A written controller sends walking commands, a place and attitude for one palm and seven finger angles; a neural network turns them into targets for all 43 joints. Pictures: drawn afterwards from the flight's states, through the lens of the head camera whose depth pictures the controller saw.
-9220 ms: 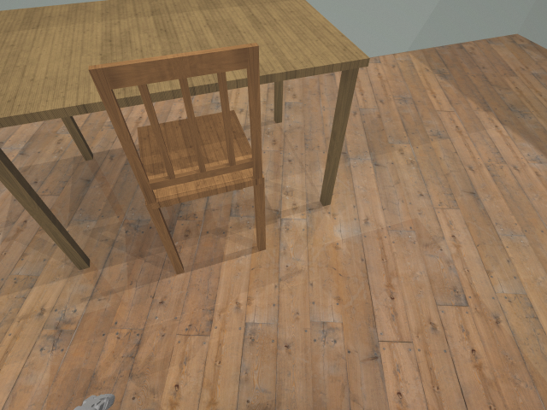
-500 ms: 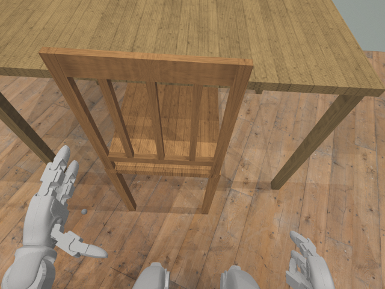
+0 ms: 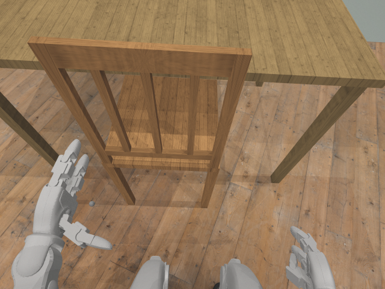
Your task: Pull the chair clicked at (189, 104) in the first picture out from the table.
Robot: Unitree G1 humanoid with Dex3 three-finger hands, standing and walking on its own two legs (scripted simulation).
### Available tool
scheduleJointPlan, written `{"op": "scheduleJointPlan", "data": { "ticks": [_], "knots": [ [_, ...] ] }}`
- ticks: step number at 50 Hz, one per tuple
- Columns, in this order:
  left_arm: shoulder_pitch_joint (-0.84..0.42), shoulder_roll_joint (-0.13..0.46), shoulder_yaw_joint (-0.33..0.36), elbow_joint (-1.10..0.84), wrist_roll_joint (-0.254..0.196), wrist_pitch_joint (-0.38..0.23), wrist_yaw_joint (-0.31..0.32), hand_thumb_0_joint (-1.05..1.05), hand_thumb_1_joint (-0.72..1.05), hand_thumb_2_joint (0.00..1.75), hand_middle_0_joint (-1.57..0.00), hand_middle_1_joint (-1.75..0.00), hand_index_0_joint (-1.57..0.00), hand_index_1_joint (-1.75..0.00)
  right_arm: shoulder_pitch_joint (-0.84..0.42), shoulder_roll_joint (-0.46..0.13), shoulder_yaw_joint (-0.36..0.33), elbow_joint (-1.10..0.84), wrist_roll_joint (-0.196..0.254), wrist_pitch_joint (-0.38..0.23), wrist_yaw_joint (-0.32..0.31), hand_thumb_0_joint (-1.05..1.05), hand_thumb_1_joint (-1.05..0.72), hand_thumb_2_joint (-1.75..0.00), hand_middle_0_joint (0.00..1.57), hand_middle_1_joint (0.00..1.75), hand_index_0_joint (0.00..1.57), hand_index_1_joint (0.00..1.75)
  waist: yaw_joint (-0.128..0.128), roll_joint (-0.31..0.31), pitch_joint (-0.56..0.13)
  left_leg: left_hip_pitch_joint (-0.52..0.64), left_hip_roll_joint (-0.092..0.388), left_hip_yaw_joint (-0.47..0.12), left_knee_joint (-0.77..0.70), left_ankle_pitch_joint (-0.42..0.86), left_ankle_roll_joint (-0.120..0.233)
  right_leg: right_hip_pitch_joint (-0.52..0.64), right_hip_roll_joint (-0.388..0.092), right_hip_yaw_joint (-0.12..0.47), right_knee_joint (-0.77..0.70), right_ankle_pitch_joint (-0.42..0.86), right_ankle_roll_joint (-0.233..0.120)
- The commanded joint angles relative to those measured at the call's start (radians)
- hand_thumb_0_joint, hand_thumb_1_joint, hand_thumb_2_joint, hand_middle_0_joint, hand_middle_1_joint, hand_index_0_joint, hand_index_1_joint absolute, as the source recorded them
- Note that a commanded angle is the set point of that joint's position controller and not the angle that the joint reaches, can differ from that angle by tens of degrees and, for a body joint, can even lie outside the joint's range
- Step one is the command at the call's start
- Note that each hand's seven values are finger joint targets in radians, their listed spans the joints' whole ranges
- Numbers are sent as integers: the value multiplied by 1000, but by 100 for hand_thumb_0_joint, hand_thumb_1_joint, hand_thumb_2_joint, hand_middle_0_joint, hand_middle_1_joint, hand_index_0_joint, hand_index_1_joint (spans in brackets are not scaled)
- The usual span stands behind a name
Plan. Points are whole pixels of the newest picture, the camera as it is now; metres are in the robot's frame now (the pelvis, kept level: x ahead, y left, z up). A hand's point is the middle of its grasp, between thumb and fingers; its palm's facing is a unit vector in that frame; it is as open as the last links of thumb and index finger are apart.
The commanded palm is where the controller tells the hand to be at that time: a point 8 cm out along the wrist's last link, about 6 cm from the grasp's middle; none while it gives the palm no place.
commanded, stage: aim the fingers beside a spindle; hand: left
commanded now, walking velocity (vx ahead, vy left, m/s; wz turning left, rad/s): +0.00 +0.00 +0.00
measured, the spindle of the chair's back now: (153, 119) +0.49 +0.12 +0.00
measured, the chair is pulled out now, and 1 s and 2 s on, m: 0.00 0.00 0.00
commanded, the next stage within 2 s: none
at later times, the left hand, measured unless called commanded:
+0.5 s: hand (104, 187) +0.31 +0.19 +0.01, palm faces -0.03 -1.00 -0.03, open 17.0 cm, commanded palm +0.29 +0.24 +0.02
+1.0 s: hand (114, 170) +0.35 +0.19 -0.01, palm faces +0.00 -1.00 -0.04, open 16.9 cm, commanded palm +0.33 +0.24 +0.00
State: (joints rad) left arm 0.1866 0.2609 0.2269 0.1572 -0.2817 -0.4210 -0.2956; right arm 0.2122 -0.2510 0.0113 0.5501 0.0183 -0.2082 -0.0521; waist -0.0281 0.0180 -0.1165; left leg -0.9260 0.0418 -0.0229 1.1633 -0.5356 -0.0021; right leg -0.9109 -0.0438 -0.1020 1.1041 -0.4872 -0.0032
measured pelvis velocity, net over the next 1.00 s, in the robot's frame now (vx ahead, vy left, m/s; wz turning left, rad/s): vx -0.01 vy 0.01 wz -0.02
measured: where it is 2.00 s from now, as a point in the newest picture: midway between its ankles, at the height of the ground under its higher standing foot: outside the picture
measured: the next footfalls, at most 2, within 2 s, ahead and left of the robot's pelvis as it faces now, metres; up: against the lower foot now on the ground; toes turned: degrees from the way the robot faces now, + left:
none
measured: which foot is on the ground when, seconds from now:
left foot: down 0.00-1.00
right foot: down 0.00-1.00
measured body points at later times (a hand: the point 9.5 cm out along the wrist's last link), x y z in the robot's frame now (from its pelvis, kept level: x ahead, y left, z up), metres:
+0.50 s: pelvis +0.00 +0.01 -0.01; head +0.10 +0.02 +0.43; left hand +0.30 +0.25 +0.02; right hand +0.16 -0.24 -0.10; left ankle +0.01 +0.12 -0.65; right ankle +0.03 -0.12 -0.65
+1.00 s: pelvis -0.01 +0.01 -0.02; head +0.12 +0.02 +0.41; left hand +0.35 +0.24 +0.00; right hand +0.13 -0.25 -0.12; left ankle +0.01 +0.12 -0.65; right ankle +0.03 -0.12 -0.65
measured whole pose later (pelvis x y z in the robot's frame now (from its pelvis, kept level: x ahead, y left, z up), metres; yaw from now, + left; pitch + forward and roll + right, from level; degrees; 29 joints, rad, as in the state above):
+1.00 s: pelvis -0.01 +0.01 -0.02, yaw -1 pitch +22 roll -2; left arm -0.19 0.27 0.25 0.46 -0.20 -0.46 -0.21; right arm 0.21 -0.25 0.01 0.58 0.00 -0.12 -0.03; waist -0.06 0.01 -0.12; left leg -1.09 0.04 0.00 1.26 -0.56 0.01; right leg -1.09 -0.05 -0.07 1.21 -0.50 0.00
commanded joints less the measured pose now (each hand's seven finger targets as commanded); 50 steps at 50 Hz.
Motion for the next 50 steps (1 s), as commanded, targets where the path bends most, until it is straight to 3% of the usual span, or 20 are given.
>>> {"op": "scheduleJointPlan", "data": {
  "ticks": [1,4,7,11,14,16,21,24,27,29,32,34,35,38,39,41,44,47,50],
  "knots": [
    [-117,140,79,-185,-8,-78,26,0,-50,30,-6,-8,-6,-8,1,-132,-61,-124,1,-48,-1,0,-90,-90,20,30,20,30,-1,57,-302,167,-43,-6,-168,299,15,181,36,37,-134,214,-11],
    [-123,137,77,-89,6,-42,29,0,-50,30,-6,-8,-6,-8,4,-143,-63,-126,3,-32,4,0,-90,-90,20,30,20,30,-4,24,-271,126,-43,-3,-166,259,17,165,38,40,-136,181,-10],
    [-145,142,78,-94,6,-26,24,0,-50,30,-6,-8,-6,-8,11,-146,-65,-142,6,-20,6,0,-90,-90,20,30,20,30,4,11,-305,121,-46,5,-165,273,18,199,34,49,-135,211,-10],
    [-193,168,98,-167,3,-61,32,0,-50,30,-6,-8,-6,-8,12,-137,-65,-145,0,-21,7,0,-90,-90,20,30,20,30,11,34,-369,150,-43,3,-156,325,19,222,34,52,-119,259,-12],
    [-215,173,100,-176,7,-97,48,0,-50,30,-6,-8,-6,-8,13,-136,-64,-131,-5,-24,8,0,-90,-90,20,30,20,30,5,59,-363,158,-38,-2,-147,337,16,181,37,44,-105,251,-14],
    [-242,118,46,-146,15,-101,52,0,-50,30,-6,-8,-6,-8,14,-135,-63,-123,-6,-24,12,0,-90,-90,20,30,20,30,-11,68,-337,165,-37,-8,-148,318,13,132,38,34,-98,220,-15],
    [-312,74,-22,-61,43,-67,46,0,-50,30,-6,-8,-6,-8,23,-154,-68,-113,-3,-12,14,0,-90,-90,20,30,20,30,-31,43,-315,144,-33,-23,-143,272,9,65,35,23,-80,169,-17],
    [-336,117,16,-44,51,-52,59,0,-50,30,-6,-8,-6,-8,24,-157,-71,-119,-3,0,12,0,-90,-90,20,30,20,30,-17,36,-331,136,-33,-22,-142,263,11,72,35,28,-78,161,-20],
    [-371,148,56,-95,51,-71,86,0,-50,30,-6,-8,-6,-8,18,-146,-68,-128,-9,9,14,0,-90,-90,20,30,20,30,1,43,-399,154,-36,-17,-137,301,12,114,33,36,-71,196,-19],
    [-382,211,118,-92,52,-89,109,0,-50,30,-6,-8,-6,-8,17,-142,-65,-121,-13,18,14,0,-90,-90,20,30,20,30,12,48,-408,139,-36,-13,-130,316,12,135,35,42,-64,214,-20],
    [-416,147,69,-59,58,-103,118,0,-50,30,-6,-8,-6,-8,12,-132,-60,-115,-14,25,20,0,-90,-90,20,30,20,30,-4,59,-393,134,-36,-9,-121,309,11,110,35,41,-56,215,-18],
    [-380,146,72,3,61,-97,111,0,-50,30,-6,-8,-6,-8,22,-139,-63,-111,-13,32,23,0,-90,-90,20,30,20,30,-7,48,-386,125,-34,-11,-118,313,9,98,39,37,-54,214,-20],
    [-411,104,25,30,63,-92,100,0,-50,30,-6,-8,-6,-8,23,-142,-61,-105,-11,34,24,0,-90,-90,20,30,20,30,-27,39,-364,114,-35,-10,-112,291,11,75,38,37,-58,202,-17],
    [-479,79,-19,92,66,-72,69,0,-50,30,-6,-8,-6,-8,31,-155,-63,-97,-5,39,21,0,-90,-90,20,30,20,30,-46,25,-336,82,-36,-12,-105,227,13,42,38,39,-65,154,-17],
    [-509,91,-9,105,64,-71,63,0,-50,30,-6,-8,-6,-8,36,-159,-65,-92,-4,39,18,0,-90,-90,20,30,20,30,-55,-2,-336,72,-35,-13,-96,220,18,43,38,42,-68,150,-17],
    [-525,122,14,81,64,-77,57,0,-50,30,-6,-8,-6,-8,38,-158,-68,-94,-4,40,16,0,-90,-90,20,30,20,30,-36,31,-385,87,-37,-10,-94,247,17,68,35,49,-61,176,-19],
    [-580,217,102,77,65,-99,76,0,-50,30,-6,-8,-6,-8,41,-158,-67,-86,-10,48,9,0,-90,-90,20,30,20,30,-23,27,-421,82,-34,-10,-82,276,18,86,35,55,-44,198,-18],
    [-612,215,114,54,66,-127,97,0,-50,30,-6,-8,-6,-8,40,-142,-63,-83,-16,49,14,0,-90,-90,20,30,20,30,-13,83,-461,117,-36,-8,-80,330,14,96,33,57,-30,239,-19],
    [-564,234,143,91,68,-132,105,0,-50,30,-6,-8,-6,-8,50,-141,-65,-75,-19,58,22,0,-90,-90,20,30,20,30,-8,79,-488,120,-32,-4,-73,387,12,119,34,57,-16,299,-19]
  ]
}}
